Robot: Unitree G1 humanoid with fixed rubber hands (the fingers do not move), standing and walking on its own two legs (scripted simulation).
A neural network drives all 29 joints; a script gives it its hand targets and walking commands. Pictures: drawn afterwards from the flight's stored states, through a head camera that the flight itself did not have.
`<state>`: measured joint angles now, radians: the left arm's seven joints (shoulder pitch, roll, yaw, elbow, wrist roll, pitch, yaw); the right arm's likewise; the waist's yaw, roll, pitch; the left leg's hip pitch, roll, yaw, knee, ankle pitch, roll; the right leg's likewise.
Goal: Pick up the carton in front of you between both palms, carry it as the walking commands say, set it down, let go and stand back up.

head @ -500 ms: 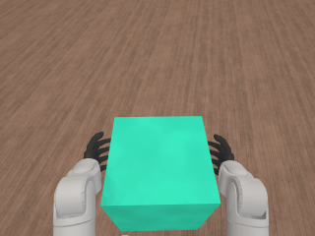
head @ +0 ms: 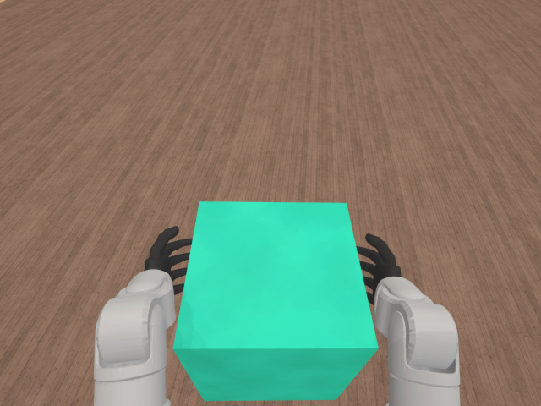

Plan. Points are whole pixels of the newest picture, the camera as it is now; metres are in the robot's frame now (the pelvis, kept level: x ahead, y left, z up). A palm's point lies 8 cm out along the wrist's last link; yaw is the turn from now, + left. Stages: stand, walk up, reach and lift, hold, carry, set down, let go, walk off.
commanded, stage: carry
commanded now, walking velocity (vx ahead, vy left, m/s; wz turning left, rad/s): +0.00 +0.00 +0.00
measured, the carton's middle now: (271, 306) +0.28 +0.00 +0.01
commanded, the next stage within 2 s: hold in 1.86 s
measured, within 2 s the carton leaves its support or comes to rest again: neither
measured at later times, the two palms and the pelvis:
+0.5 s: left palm (163, 324) +0.22 +0.14 +0.07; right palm (400, 331) +0.22 -0.16 +0.07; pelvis -0.04 -0.01 +0.00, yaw +0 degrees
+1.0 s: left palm (173, 342) +0.22 +0.13 +0.03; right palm (397, 349) +0.21 -0.17 +0.03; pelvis -0.07 -0.01 +0.00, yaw -1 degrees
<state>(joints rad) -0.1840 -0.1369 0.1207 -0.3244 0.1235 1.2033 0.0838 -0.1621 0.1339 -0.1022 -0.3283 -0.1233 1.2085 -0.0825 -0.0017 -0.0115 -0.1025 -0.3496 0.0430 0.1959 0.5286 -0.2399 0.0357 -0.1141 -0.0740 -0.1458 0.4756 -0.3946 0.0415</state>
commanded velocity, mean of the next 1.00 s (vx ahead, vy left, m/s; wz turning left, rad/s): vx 0.00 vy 0.00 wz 0.00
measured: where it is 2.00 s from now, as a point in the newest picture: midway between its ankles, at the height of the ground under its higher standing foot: outside the picture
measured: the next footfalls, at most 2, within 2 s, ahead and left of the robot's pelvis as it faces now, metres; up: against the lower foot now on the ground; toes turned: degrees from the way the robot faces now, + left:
none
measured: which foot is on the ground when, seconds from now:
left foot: down 0.00-1.00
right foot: down 0.00-1.00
